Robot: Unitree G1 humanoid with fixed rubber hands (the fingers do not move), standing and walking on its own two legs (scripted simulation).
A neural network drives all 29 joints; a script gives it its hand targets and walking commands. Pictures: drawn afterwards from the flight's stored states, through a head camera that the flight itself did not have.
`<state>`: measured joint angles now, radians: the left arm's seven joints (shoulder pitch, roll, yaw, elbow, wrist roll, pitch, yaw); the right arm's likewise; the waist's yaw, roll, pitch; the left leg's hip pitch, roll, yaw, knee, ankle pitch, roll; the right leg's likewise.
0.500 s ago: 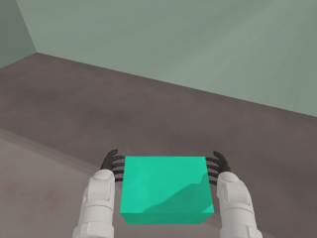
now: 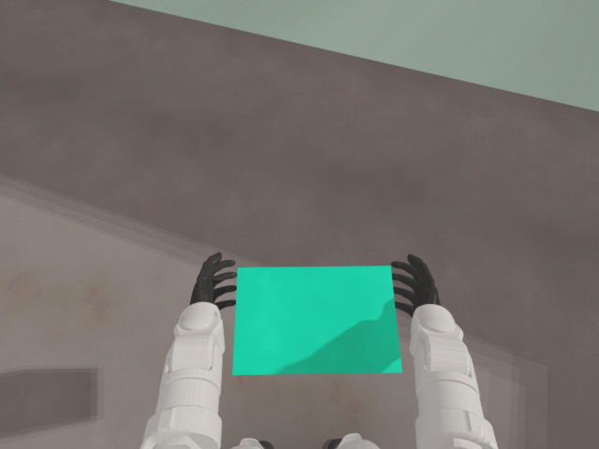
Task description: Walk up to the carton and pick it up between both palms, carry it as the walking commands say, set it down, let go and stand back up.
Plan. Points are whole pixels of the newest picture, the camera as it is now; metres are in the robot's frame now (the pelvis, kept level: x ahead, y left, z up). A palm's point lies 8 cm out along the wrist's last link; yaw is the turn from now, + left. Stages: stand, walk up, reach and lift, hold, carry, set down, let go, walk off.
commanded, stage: set down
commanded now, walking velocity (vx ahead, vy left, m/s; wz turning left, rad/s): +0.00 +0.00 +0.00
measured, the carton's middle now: (313, 324) +0.32 -0.03 -0.13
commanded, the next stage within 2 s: none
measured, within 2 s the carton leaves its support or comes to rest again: neither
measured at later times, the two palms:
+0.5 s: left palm (218, 310) +0.36 +0.13 -0.13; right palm (404, 308) +0.34 -0.18 -0.13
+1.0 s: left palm (229, 312) +0.38 +0.12 -0.22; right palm (390, 315) +0.36 -0.18 -0.22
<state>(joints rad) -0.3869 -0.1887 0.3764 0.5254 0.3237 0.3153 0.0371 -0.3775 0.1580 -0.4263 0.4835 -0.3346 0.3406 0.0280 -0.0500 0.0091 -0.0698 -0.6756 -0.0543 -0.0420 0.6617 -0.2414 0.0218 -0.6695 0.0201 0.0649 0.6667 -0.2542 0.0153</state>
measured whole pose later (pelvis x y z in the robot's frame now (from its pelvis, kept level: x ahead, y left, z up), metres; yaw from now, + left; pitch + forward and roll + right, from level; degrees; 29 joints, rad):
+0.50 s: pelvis -0.03 -0.01 -0.07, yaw +1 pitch +32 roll +0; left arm -0.58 -0.14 0.44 0.55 0.29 0.29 0.04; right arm -0.57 0.15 -0.47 0.51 -0.29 0.30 0.01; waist -0.05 0.01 -0.19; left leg -1.27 -0.07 -0.07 1.06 -0.34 0.00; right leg -1.26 0.05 0.05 1.07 -0.36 0.01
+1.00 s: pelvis -0.03 -0.01 -0.15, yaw +0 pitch +41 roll +0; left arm -0.69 -0.09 0.39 0.65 0.22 0.24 0.11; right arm -0.65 0.09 -0.44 0.59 -0.20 0.25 -0.06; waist -0.04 0.02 -0.30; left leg -1.65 -0.10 -0.07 1.39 -0.46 -0.01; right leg -1.64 0.08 0.06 1.40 -0.47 0.02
